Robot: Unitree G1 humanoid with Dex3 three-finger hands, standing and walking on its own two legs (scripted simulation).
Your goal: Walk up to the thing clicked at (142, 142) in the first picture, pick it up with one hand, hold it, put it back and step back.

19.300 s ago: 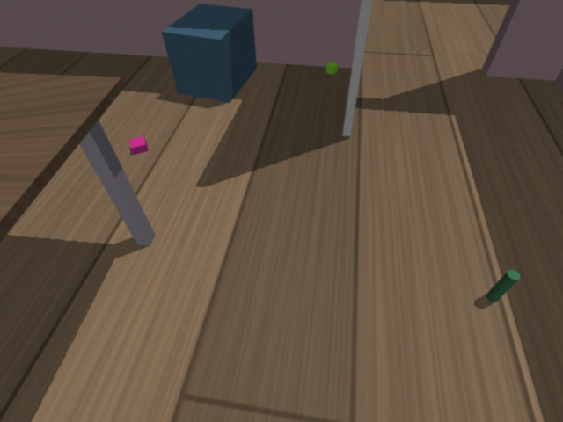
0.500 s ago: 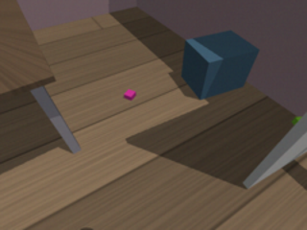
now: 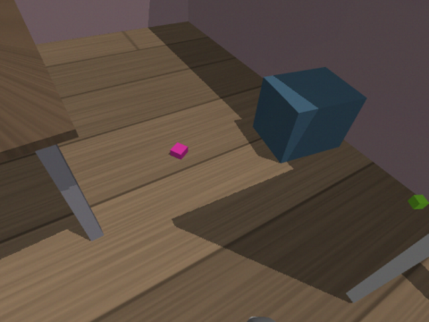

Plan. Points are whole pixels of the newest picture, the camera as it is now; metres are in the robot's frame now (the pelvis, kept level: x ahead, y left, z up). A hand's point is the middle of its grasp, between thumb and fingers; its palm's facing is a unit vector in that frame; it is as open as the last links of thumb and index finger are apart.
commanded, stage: walk up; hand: left
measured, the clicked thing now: (179, 150) +1.26 +0.18 -0.75
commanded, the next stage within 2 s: none
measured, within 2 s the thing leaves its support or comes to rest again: neither
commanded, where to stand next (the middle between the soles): +0.95 -0.08 m, yaw +0 degrees
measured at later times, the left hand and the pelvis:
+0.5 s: hand (133, 227) +0.37 +0.21 -0.12, palm faces -0.04 -0.93 -0.36, open 7.3 cm; pelvis +0.25 -0.05 +0.00, yaw -1 degrees
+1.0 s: hand (136, 174) +0.56 +0.24 -0.15, palm faces -0.10 -0.94 -0.34, open 7.4 cm; pelvis +0.48 -0.04 +0.00, yaw -2 degrees
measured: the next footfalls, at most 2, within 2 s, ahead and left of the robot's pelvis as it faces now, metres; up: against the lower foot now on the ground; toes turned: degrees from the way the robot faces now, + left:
right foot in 0.26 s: +0.32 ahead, -0.16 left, +0.00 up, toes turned -5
left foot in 0.68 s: +0.50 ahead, +0.10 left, +0.00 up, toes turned +5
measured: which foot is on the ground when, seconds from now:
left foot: down 0.00-0.28, up 0.30-0.66, down 0.68-1.00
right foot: up 0.00-0.24, down 0.26-0.72, up 0.74-1.00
